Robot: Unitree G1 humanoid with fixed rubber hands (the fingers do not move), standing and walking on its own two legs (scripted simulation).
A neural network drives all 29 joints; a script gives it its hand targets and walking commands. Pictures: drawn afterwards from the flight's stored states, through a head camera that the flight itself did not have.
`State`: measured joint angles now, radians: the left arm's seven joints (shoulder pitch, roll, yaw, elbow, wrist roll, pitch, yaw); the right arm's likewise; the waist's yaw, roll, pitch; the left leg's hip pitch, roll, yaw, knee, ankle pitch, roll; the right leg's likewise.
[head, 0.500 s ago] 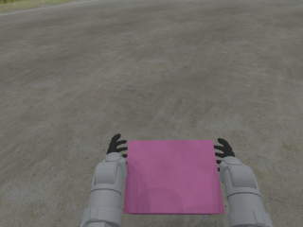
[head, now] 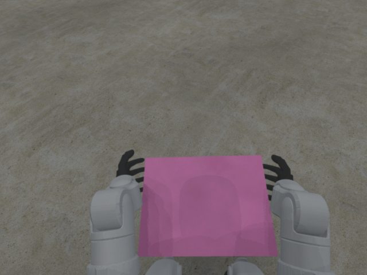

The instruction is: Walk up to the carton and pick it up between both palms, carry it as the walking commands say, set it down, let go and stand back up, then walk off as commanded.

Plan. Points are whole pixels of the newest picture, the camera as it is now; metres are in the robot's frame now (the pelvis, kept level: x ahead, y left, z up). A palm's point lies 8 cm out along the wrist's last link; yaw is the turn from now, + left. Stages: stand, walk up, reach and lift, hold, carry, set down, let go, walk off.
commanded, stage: carry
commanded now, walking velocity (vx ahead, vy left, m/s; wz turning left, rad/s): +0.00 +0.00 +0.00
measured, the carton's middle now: (203, 210) +0.27 +0.00 -0.03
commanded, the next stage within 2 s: none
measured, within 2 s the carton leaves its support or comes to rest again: neither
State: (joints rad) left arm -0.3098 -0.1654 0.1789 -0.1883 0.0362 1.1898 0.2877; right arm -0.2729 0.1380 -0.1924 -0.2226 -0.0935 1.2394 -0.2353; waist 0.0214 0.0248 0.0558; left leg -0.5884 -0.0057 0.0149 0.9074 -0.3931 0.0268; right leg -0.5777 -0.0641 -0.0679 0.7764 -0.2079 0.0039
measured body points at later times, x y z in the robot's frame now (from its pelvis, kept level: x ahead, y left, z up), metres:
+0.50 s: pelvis -0.09 +0.00 +0.02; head -0.14 +0.00 +0.46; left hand +0.20 +0.15 +0.10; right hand +0.18 -0.16 +0.09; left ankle +0.04 +0.11 -0.70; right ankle +0.02 -0.12 -0.69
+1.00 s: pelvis -0.21 -0.01 +0.02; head -0.24 -0.03 +0.47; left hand +0.08 +0.14 +0.09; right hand +0.07 -0.18 +0.08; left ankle -0.11 +0.09 -0.70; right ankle -0.13 -0.11 -0.70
